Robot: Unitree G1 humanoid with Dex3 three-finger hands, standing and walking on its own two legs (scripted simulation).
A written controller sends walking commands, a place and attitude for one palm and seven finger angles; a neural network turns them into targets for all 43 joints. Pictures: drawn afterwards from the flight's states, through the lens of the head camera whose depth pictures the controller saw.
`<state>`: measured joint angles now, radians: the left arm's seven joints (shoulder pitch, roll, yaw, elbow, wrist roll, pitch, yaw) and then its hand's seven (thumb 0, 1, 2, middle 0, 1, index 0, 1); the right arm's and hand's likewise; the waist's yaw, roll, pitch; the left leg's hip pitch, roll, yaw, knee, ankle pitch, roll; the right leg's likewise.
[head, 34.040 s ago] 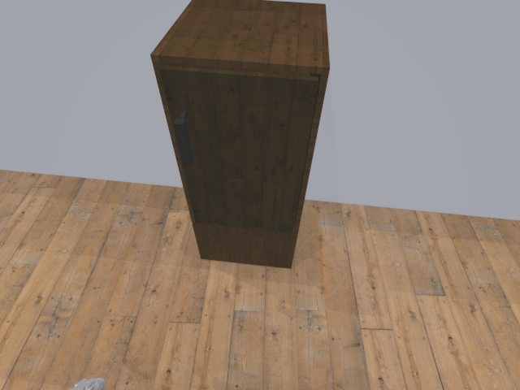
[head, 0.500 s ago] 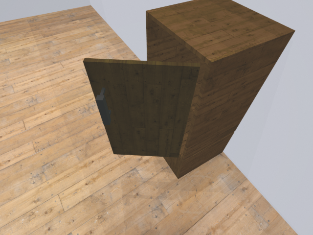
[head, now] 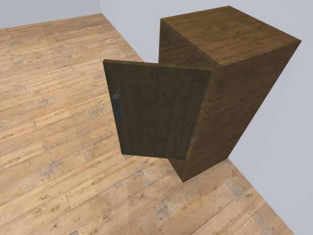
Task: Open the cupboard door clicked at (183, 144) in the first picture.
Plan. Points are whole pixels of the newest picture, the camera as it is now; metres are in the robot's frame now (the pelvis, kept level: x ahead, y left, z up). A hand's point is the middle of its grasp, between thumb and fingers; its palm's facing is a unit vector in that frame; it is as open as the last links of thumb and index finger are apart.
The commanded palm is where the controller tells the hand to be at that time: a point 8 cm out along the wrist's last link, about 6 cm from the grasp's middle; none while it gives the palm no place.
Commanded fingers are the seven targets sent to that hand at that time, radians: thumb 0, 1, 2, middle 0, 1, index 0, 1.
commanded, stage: come to a stop and stand still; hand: left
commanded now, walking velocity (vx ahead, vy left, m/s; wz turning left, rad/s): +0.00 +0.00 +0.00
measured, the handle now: (119, 105) +0.56 +0.18 -0.05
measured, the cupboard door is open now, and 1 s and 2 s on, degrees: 57 57 57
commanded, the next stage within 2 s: look again from close up in 0.10 s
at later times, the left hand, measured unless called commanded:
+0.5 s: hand out of the picture -0.01 +0.18 -0.18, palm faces +0.04 -0.98 -0.21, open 7.4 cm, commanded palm none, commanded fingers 0.00 0.90 0.90 -0.20 -0.30 -0.20 -0.30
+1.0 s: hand out of the picture -0.07 +0.17 -0.18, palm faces +0.06 -0.98 -0.17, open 7.4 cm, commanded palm none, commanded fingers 0.00 0.90 0.90 -0.20 -0.30 -0.20 -0.30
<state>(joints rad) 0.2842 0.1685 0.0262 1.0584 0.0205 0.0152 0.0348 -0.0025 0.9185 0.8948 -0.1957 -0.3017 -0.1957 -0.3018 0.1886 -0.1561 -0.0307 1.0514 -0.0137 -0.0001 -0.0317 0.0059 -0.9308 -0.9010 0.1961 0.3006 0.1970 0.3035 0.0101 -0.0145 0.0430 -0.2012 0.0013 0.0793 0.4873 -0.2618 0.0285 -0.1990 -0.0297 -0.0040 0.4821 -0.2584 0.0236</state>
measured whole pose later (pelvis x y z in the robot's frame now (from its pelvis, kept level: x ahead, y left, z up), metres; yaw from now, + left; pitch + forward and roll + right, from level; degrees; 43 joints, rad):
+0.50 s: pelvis -0.03 +0.00 -0.01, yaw +1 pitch -2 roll -1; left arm 0.33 0.18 0.00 0.99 0.02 0.01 0.04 0.00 0.91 0.89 -0.20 -0.30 -0.20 -0.30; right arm 0.29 -0.16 -0.02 1.01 -0.02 0.01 -0.01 0.01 -0.91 -0.90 0.20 0.30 0.20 0.30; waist -0.01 -0.01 0.00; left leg -0.28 0.01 0.05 0.57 -0.26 0.03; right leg -0.26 -0.03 -0.03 0.55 -0.25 0.02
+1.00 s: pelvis -0.04 +0.01 +0.00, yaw +1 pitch -2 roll -1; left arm 0.39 0.15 0.02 1.06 0.03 0.01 0.02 0.00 0.91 0.89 -0.20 -0.30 -0.20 -0.30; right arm 0.31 -0.15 -0.03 1.09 -0.02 0.02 -0.01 0.01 -0.91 -0.90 0.20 0.30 0.20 0.30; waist 0.00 -0.01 0.01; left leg -0.26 0.00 0.06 0.51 -0.27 0.04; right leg -0.25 -0.03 -0.01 0.49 -0.30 0.01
